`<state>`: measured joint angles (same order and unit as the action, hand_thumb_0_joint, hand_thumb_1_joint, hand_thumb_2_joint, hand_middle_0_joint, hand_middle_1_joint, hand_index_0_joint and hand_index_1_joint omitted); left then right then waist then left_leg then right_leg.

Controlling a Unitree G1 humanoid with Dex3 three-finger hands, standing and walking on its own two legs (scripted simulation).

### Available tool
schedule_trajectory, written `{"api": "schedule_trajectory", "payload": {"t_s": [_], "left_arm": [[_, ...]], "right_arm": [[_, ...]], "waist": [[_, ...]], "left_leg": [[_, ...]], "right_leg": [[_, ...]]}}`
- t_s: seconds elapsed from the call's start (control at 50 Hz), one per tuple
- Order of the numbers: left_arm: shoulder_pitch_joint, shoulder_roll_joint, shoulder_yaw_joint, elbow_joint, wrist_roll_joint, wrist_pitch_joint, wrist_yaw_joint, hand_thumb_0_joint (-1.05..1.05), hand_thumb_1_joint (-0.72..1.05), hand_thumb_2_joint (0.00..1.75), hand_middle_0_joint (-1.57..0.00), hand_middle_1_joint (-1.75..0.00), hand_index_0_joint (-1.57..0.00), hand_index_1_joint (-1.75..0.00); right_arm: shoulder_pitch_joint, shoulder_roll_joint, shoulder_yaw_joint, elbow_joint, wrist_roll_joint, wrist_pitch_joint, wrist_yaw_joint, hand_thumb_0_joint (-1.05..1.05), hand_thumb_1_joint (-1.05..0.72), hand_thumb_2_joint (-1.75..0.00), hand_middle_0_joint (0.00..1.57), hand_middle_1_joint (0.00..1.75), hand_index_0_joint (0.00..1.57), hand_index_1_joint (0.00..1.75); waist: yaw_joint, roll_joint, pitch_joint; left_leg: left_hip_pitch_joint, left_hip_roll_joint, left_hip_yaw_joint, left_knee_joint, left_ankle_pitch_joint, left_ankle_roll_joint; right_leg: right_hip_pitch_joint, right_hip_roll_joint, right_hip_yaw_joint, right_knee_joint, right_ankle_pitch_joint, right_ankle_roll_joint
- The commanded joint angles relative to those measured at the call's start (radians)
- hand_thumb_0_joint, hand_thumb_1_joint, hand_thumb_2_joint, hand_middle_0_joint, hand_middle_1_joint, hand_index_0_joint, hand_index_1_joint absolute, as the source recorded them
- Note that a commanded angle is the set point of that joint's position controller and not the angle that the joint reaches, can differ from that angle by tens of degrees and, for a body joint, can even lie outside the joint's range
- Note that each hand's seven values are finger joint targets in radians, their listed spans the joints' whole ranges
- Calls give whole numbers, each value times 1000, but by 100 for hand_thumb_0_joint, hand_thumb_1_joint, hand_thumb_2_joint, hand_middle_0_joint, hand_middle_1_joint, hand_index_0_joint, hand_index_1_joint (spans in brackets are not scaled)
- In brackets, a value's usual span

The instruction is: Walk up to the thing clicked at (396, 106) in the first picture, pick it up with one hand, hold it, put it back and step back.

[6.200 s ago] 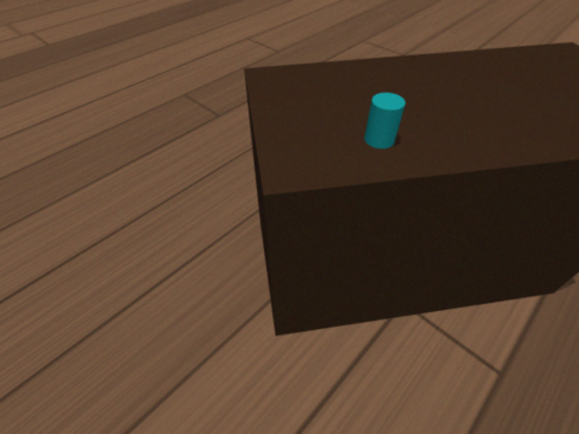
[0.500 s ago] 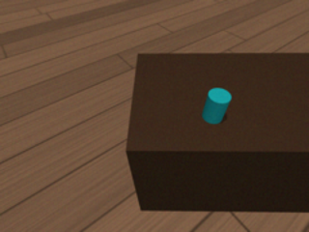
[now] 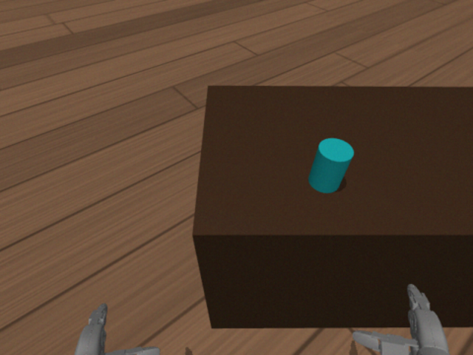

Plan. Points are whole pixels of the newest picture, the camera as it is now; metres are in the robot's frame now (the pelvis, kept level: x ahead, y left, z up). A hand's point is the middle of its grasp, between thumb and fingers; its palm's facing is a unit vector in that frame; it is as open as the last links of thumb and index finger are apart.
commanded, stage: rise first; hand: right
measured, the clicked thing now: (329, 166) +0.48 -0.20 +0.02
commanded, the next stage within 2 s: go down in 1.42 s
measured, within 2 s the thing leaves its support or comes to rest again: neither
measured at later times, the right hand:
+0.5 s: hand (417, 307) +0.18 -0.26 +0.04, palm faces +0.32 +0.86 -0.39, open 17.5 cm
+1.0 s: hand (451, 305) +0.16 -0.26 +0.11, palm faces +0.36 +0.84 -0.42, open 17.5 cm
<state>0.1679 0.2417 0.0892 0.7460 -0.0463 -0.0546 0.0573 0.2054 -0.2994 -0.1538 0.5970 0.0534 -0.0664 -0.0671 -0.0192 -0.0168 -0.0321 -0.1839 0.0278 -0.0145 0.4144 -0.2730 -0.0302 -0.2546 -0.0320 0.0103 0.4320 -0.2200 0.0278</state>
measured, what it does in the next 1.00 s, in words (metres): stands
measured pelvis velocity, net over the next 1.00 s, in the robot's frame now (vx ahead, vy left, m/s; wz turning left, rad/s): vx -0.02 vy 0.01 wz -0.02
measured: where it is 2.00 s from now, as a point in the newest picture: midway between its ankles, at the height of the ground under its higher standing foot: outside the picture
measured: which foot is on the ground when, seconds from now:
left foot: down 0.00-1.00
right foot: down 0.00-1.00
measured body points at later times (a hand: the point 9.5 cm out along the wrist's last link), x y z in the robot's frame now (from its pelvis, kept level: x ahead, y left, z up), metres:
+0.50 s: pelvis +0.00 +0.01 +0.00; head +0.00 +0.03 +0.45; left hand +0.16 +0.27 -0.09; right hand +0.16 -0.30 +0.06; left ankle -0.04 +0.14 -0.74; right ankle +0.00 -0.14 -0.74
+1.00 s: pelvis -0.02 +0.01 +0.00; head -0.02 +0.03 +0.45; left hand +0.15 +0.27 -0.09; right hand +0.14 -0.30 +0.13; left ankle -0.04 +0.14 -0.74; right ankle +0.00 -0.14 -0.74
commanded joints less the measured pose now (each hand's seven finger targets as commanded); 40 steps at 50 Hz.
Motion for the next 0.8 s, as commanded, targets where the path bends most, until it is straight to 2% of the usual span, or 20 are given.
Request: {"api": "schedule_trajectory", "payload": {"t_s": [0.0, 0.06, 0.14, 0.16, 0.18, 0.22, 0.36, 0.38, 0.4, 0.42, 0.46, 0.5, 0.56, 0.62, 0.66, 0.68, 0.7, 0.74, 0.76, 0.78], "left_arm": [[-88, 188, 61, -306, 5, -57, 27, 0, -49, 5, -7, -6, -6, -6], [-37, 170, 47, -383, 8, -59, 37, 0, -54, 3, -7, -6, -7, -6], [21, 123, 37, -336, 17, -61, 35, 0, -54, 4, -7, -6, -7, -6], [62, 121, 44, -318, 15, -58, 31, 0, -54, 3, -7, -6, -7, -6], [82, 105, 35, -327, 17, -56, 26, 0, -54, 3, -6, -6, -6, -6], [137, 80, 25, -294, 13, -51, 11, 0, -54, 3, -6, -6, -6, -5], [-30, 158, 103, -317, 21, -62, 2, 0, -56, 4, -6, -5, -5, -6], [-37, 145, 95, -321, 22, -64, 3, 0, -57, 5, -6, -5, -5, -6], [-41, 149, 97, -355, 23, -69, 6, 0, -56, 4, -6, -5, -5, -6], [-32, 126, 72, -352, 25, -71, 6, 0, -56, 5, -6, -5, -5, -6], [-24, 71, 25, -366, 26, -72, 4, 0, -57, 5, -6, -5, -5, -6], [18, 133, 88, -352, 29, -70, 14, 0, -57, 5, -6, -5, -5, -6], [46, 146, 109, -338, 31, -68, 12, 0, -56, 5, -6, -5, -5, -6], [46, 105, 96, -298, 25, -71, 2, 0, -56, 4, -6, -5, -5, -6], [31, 92, 80, -313, 23, -79, -4, 0, -56, 4, -6, -5, -5, -6], [31, 63, 52, -320, 24, -82, -8, 0, -56, 4, -6, -5, -5, -6], [27, 95, 80, -330, 22, -85, -6, 0, -56, 4, -6, -5, -5, -5], [21, 65, 56, -331, 22, -92, -10, 0, -56, 4, -6, -5, -5, -6], [20, 139, 124, -331, 25, -95, 0, 0, -56, 4, -6, -5, -5, -6], [38, 144, 129, -357, 28, -96, 0, 0, -57, 4, -6, -5, -5, -6]], "right_arm": [[-77, -210, -91, -323, 0, -63, -20, 0, 43, -7, 4, 5, 4, 5], [-45, -214, -103, -447, -3, -73, -27, 0, 50, -5, 4, 5, 4, 5], [48, -190, -122, -532, -4, -73, -29, 0, 53, -5, 4, 6, 4, 6], [82, -192, -140, -521, -3, -72, -27, 0, 53, -5, 4, 6, 4, 6], [103, -165, -122, -554, -5, -72, -18, 0, 55, -4, 4, 6, 4, 6], [123, -178, -151, -606, -3, -82, -5, 0, 58, -4, 4, 6, 4, 6], [119, -186, -191, -747, 2, -105, 14, 0, 57, -4, 4, 5, 4, 5], [138, -182, -187, -762, 0, -112, 13, 0, 55, -4, 4, 5, 4, 5], [135, -167, -173, -795, 0, -118, 13, 0, 56, -4, 4, 5, 4, 5], [137, -176, -185, -812, -1, -128, 9, 0, 55, -4, 4, 5, 4, 5], [149, -163, -167, -839, -6, -146, 9, 0, 55, -4, 4, 5, 4, 5], [171, -200, -211, -820, -7, -150, 5, 0, 53, -4, 4, 5, 4, 5], [183, -213, -249, -856, -4, -161, 10, 0, 56, -4, 4, 5, 4, 5], [192, -180, -223, -900, -1, -174, 22, 0, 57, -3, 4, 5, 5, 6], [179, -181, -231, -922, 1, -181, 26, 0, 56, -3, 4, 5, 5, 5], [178, -165, -211, -929, -1, -186, 29, 0, 56, -4, 4, 5, 5, 5], [162, -184, -230, -935, 2, -191, 29, 0, 55, -3, 4, 5, 5, 5], [160, -151, -205, -947, 3, -202, 34, 0, 55, -4, 4, 5, 5, 5], [166, -215, -270, -942, 2, -204, 26, 0, 55, -3, 4, 5, 5, 5], [180, -211, -274, -936, 1, -206, 27, 0, 56, -3, 4, 5, 5, 5]], "waist": [[7, 37, -125], [-9, 11, -138], [-24, -14, -73], [-15, -19, -50], [-11, -11, -47], [-9, -14, -32], [-20, 9, -23], [-28, 10, -31], [-16, 25, -53], [-30, 35, -62], [-33, 44, -58], [-25, 52, -48], [-30, 12, -34], [-27, -37, 12], [-23, -36, 24], [-20, -29, 25], [-13, -14, 35], [-13, -12, 38], [-19, -7, 22], [-17, 16, 16]], "left_leg": [[26, -25, 62, -49, 257, 13], [47, -25, 61, -35, 294, 18], [50, -22, 69, -35, 302, 15], [38, -23, 68, -37, 294, 16], [38, -27, 73, -36, 297, 16], [34, -26, 75, -38, 295, 16], [28, -19, 72, -42, 279, 9], [36, -20, 71, -43, 283, 9], [43, -20, 71, -40, 290, 9], [58, -23, 74, -37, 293, 10], [71, -16, 71, -40, 298, 6], [66, -11, 66, -46, 301, 0], [60, -13, 70, -46, 267, 7], [27, -19, 75, -51, 209, 19], [22, -26, 80, -57, 177, 22], [21, -25, 79, -61, 171, 21], [13, -27, 80, -66, 156, 20], [10, -25, 77, -67, 147, 19], [18, -23, 77, -69, 141, 18], [20, -23, 79, -66, 153, 17]], "right_leg": [[120, 29, -63, -41, 218, -37], [166, 31, -63, -44, 264, -32], [162, 32, -61, -46, 281, -32], [154, 33, -65, -49, 272, -31], [153, 30, -64, -49, 279, -31], [150, 34, -71, -46, 271, -32], [149, 32, -61, -46, 252, -34], [159, 32, -59, -44, 258, -34], [172, 30, -58, -43, 265, -35], [174, 29, -55, -40, 273, -35], [169, 35, -59, -36, 273, -38], [168, 41, -64, -36, 263, -40], [165, 41, -65, -47, 243, -36], [153, 38, -66, -64, 198, -32], [142, 34, -62, -72, 169, -31], [136, 36, -63, -71, 161, -33], [135, 35, -63, -74, 146, -34], [136, 38, -64, -73, 138, -35], [139, 39, -63, -72, 133, -34], [150, 36, -59, -72, 147, -36]]}}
